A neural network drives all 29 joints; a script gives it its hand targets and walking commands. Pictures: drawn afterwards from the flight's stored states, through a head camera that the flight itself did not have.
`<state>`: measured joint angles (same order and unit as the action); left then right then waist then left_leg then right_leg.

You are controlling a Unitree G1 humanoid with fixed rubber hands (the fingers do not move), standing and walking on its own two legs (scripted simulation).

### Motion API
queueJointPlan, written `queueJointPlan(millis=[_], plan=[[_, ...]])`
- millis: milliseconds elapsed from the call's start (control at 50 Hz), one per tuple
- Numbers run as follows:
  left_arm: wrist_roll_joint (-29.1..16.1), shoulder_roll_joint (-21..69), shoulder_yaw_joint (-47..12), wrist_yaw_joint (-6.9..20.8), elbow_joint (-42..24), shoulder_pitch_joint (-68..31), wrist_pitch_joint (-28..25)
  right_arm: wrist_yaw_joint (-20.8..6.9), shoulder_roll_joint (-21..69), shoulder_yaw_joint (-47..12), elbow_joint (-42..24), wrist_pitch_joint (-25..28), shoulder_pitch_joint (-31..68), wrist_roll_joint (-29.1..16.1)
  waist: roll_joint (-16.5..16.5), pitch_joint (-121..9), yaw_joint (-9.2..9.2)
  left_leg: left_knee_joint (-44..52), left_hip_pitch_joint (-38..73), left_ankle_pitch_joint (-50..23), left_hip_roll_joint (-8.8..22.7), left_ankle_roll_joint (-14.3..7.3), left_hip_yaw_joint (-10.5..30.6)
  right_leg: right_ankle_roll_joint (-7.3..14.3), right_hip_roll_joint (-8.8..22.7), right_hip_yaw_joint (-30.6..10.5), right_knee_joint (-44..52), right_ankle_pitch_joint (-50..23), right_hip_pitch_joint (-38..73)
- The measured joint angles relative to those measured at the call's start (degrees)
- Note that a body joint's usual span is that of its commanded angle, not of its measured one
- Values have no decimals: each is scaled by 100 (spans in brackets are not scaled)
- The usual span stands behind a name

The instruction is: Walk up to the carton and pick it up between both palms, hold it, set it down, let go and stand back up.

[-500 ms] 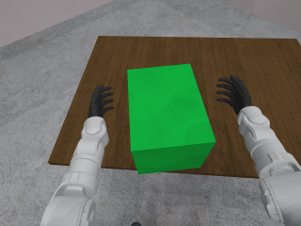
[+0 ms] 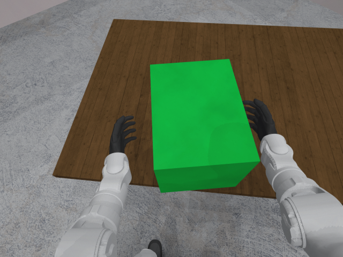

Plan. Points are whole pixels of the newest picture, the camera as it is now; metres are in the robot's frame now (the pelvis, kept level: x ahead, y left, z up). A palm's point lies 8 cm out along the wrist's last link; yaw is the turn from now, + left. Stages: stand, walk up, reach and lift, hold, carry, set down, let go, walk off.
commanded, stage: reach and lift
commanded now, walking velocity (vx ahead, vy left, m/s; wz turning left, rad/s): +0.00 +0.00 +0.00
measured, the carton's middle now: (194, 127) +0.46 +0.03 -0.05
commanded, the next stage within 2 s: none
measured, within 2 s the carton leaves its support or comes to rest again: neither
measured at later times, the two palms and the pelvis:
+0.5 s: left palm (130, 149) +0.37 +0.19 -0.05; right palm (257, 132) +0.46 -0.14 -0.04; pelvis -0.01 +0.01 -0.03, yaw -2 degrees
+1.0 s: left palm (134, 150) +0.37 +0.17 -0.05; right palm (249, 132) +0.45 -0.12 -0.04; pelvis -0.02 +0.00 -0.04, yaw +0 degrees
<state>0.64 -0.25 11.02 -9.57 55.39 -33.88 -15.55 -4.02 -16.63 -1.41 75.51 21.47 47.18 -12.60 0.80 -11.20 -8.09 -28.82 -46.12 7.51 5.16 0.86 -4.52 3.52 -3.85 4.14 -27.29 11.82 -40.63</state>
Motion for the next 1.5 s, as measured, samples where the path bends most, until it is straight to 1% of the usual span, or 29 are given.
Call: queueJointPlan(millis=[100, 220, 320, 420, 520, 600, 660, 740, 860, 920, 980, 1020, 1080, 1140, 1180, 1240, 1340, 1500], plan=[[-140, -54, -135, -166, 372, -147, -492, 69, 177, 63, 80, 267, -12, 111, -63, -127, 43, -444, -642, 149, 46, -18, 15, -5, -13, 10, -412, 126, -630], [-258, -22, -168, -195, 653, -451, -833, 205, 153, 10, 41, 482, 36, 92, -184, -305, -39, -937, -1285, 335, 83, -56, 1, -40, -10, -10, -905, 297, -1283], [-268, 66, -136, -164, 592, -548, -845, 264, 12, -99, -77, 586, 158, 24, -287, -387, -156, -1224, -1567, 463, 108, -86, -43, -67, -9, -58, -1207, 409, -1592], [-242, 207, -27, -133, 530, -547, -734, 262, -128, -199, -34, 546, 376, -32, -327, -398, -268, -1387, -1644, 544, 124, -103, -102, -79, -7, -118, -1421, 495, -1717], [-176, 359, 167, -105, 483, -508, -693, 288, -113, -231, 42, 477, 570, 26, -277, -380, -298, -1479, -1646, 583, 121, -98, -134, -72, 5, -148, -1600, 571, -1771], [-60, 458, 329, -108, 462, -538, -715, 334, 57, -151, 136, 428, 708, 181, -203, -336, -255, -1538, -1648, 589, 109, -78, -116, -46, 21, -129, -1726, 626, -1795], [66, 517, 440, -132, 428, -597, -722, 440, 210, 28, 199, 389, 786, 328, -147, -290, -193, -1581, -1657, 585, 105, -60, -83, -21, 26, -96, -1798, 652, -1805], [242, 570, 630, -250, 356, -681, -682, 575, 379, 323, 198, 344, 832, 558, -89, -237, -95, -1635, -1686, 576, 106, -37, -32, 13, 25, -46, -1865, 670, -1823], [512, 534, 766, -272, 255, -734, -614, 632, 475, 685, 99, 265, 832, 895, -57, -192, -32, -1661, -1720, 549, 96, -20, 21, 43, 32, 6, -1903, 672, -1843], [586, 523, 793, -229, 263, -745, -612, 636, 518, 877, 72, 247, 828, 1091, -60, -203, -6, -1638, -1730, 528, 77, -22, 31, 45, 49, 18, -1901, 669, -1855], [728, 532, 899, -171, 297, -743, -658, 636, 577, 1172, 73, 268, 826, 1445, -65, -205, 31, -1575, -1698, 500, 49, -26, 30, 41, 73, 20, -1870, 662, -1833], [900, 555, 1061, -125, 299, -720, -720, 640, 653, 1487, 87, 327, 820, 1812, -73, -177, 75, -1493, -1627, 470, 27, -27, 25, 38, 89, 17, -1813, 647, -1771], [1191, 589, 1295, -55, 250, -605, -889, 641, 810, 2042, 96, 530, 761, 2440, -102, -132, 158, -1347, -1480, 424, 8, -22, 26, 42, 96, 19, -1673, 608, -1624], [1413, 596, 1423, -24, 257, -472, -1093, 664, 948, 2424, 81, 781, 625, 2865, -116, -105, 203, -1234, -1323, 413, 10, -18, 15, 50, 85, 8, -1542, 582, -1464], [1524, 598, 1477, 8, 253, -397, -1148, 696, 987, 2462, 180, 936, 563, 2853, -112, -72, 234, -1178, -1212, 417, -6, -18, 3, 42, 97, -3, -1505, 593, -1362], [1568, 606, 1534, 48, 310, -342, -1208, 738, 998, 2458, 352, 1099, 526, 2803, -86, -54, 254, -1112, -1100, 430, -41, -19, -21, 27, 128, -26, -1492, 634, -1277], [1490, 613, 1533, 90, 418, -281, -1311, 791, 972, 2396, 526, 1253, 476, 2788, -64, -82, 231, -1083, -1044, 483, -38, -13, -42, 23, 122, -50, -1439, 669, -1216], [1410, 641, 1483, 87, 398, -46, -1630, 814, 1017, 2227, 622, 1643, 326, 2660, -138, -104, 285, -1067, -981, 555, -33, -8, -8, 14, 107, -25, -1324, 695, -1097]])
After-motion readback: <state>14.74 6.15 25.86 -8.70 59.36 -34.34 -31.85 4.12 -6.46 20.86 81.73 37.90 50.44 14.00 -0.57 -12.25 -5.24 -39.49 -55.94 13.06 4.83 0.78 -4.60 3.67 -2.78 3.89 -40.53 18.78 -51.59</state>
